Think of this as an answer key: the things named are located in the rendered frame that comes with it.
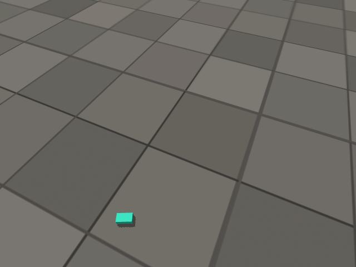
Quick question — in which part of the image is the small box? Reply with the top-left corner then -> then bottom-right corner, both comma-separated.
116,212 -> 134,224

